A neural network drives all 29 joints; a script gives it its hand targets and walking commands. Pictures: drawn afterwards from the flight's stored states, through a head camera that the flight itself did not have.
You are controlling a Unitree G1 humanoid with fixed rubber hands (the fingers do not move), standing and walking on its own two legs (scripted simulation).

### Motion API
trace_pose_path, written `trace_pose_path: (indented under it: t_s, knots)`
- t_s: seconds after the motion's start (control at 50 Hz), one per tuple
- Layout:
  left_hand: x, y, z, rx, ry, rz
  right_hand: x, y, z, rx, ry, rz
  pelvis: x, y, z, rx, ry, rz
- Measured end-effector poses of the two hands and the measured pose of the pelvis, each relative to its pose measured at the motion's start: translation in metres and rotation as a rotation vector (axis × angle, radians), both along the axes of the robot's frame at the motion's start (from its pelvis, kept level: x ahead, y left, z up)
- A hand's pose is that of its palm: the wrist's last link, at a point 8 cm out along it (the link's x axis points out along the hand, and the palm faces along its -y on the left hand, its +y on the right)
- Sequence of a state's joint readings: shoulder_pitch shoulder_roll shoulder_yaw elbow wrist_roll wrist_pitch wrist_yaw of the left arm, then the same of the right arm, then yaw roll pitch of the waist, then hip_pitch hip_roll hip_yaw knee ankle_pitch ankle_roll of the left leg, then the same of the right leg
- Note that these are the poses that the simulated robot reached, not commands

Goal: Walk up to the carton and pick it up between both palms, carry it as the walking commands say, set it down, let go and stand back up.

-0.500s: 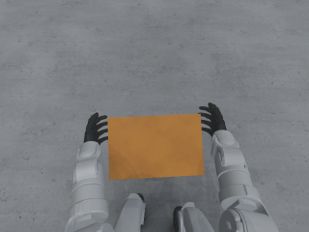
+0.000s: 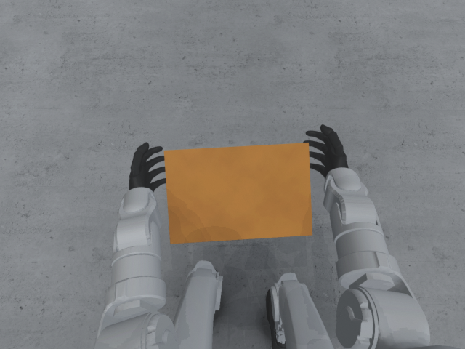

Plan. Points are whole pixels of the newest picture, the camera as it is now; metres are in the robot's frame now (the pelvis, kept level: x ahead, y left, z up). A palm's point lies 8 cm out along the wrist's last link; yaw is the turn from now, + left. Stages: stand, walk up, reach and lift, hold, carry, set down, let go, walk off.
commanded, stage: set down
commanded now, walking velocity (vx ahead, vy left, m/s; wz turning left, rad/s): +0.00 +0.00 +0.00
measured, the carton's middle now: (237, 188) +0.40 +0.04 -0.16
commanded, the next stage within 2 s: none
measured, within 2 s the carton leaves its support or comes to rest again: neither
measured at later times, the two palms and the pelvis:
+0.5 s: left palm (154, 188) +0.39 +0.21 -0.16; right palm (315, 171) +0.45 -0.12 -0.16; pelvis -0.02 -0.01 -0.08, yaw +0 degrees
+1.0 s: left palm (164, 190) +0.41 +0.22 -0.26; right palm (302, 173) +0.47 -0.11 -0.25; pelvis -0.05 -0.01 -0.15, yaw -1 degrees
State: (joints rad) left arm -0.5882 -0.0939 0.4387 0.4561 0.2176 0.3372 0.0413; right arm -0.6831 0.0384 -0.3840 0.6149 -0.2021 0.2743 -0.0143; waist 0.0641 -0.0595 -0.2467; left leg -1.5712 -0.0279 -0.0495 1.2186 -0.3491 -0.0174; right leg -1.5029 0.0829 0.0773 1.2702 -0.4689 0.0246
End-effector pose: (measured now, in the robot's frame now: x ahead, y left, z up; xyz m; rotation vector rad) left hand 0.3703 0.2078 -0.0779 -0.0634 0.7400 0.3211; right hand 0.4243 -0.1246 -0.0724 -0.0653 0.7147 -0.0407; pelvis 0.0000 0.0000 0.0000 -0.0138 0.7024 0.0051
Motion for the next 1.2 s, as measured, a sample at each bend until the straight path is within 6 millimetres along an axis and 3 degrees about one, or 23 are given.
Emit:
trace_pose_path:
  t_s: [0.52, 1.2]
  knots:
    - [0.022, 0.004, -0.088, 0.025, -0.006, -0.001, 0.025, 0.006, -0.093, -0.004, -0.008, -0.002, -0.026, -0.013, -0.081, 0.003, 0.100, -0.008]
    - [0.047, 0.010, -0.216, 0.026, 0.005, -0.008, 0.055, 0.012, -0.216, -0.021, 0.000, 0.021, -0.050, -0.007, -0.174, 0.000, 0.166, -0.024]
